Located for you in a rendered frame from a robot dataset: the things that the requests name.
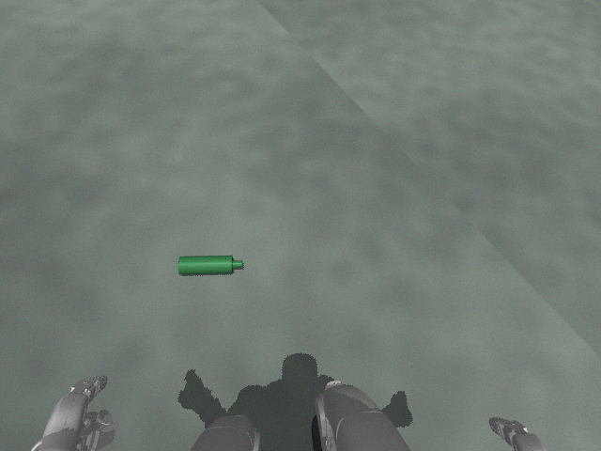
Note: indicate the left robot arm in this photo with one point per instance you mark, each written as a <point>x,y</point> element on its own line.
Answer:
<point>59,441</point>

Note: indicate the right robot hand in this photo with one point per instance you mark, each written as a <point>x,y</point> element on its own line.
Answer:
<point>516,435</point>

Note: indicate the left robot hand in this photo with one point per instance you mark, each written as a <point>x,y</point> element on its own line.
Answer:
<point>96,429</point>

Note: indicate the bottle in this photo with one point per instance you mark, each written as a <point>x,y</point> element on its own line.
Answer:
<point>207,264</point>

